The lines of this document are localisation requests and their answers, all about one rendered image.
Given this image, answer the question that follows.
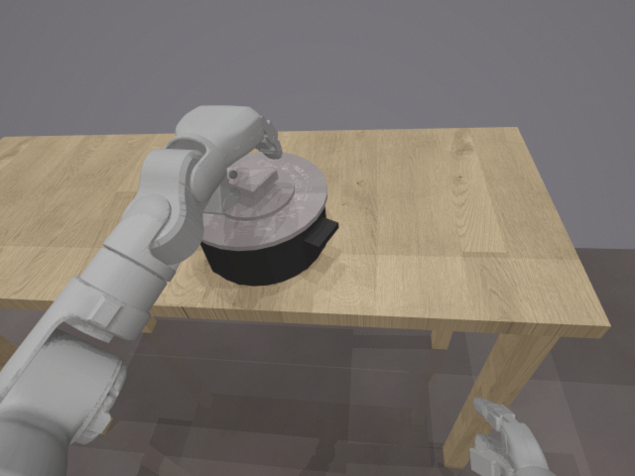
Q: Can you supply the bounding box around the table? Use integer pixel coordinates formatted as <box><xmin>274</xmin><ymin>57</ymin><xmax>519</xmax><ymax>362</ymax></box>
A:
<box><xmin>0</xmin><ymin>127</ymin><xmax>611</xmax><ymax>469</ymax></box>

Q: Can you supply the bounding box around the robot left forearm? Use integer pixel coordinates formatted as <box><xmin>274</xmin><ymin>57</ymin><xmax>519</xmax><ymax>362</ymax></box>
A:
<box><xmin>0</xmin><ymin>133</ymin><xmax>226</xmax><ymax>403</ymax></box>

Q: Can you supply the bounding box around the robot left hand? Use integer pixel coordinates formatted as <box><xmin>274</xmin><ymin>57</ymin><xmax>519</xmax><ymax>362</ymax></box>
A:
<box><xmin>176</xmin><ymin>105</ymin><xmax>283</xmax><ymax>215</ymax></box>

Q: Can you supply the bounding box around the pot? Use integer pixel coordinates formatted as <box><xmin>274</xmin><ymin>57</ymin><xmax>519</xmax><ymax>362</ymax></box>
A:
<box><xmin>200</xmin><ymin>207</ymin><xmax>339</xmax><ymax>287</ymax></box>

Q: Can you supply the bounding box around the robot left upper arm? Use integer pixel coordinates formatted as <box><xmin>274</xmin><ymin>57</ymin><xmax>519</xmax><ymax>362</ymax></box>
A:
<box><xmin>0</xmin><ymin>328</ymin><xmax>127</xmax><ymax>476</ymax></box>

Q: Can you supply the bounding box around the robot right hand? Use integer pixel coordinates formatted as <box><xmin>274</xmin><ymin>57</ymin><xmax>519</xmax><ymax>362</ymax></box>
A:
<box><xmin>469</xmin><ymin>398</ymin><xmax>549</xmax><ymax>476</ymax></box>

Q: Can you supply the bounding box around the lid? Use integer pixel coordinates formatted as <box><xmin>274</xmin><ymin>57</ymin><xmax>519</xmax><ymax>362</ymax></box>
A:
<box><xmin>201</xmin><ymin>152</ymin><xmax>327</xmax><ymax>251</ymax></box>

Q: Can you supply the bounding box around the knob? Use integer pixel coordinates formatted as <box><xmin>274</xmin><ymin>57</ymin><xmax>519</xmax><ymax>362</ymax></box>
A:
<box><xmin>228</xmin><ymin>161</ymin><xmax>279</xmax><ymax>200</ymax></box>

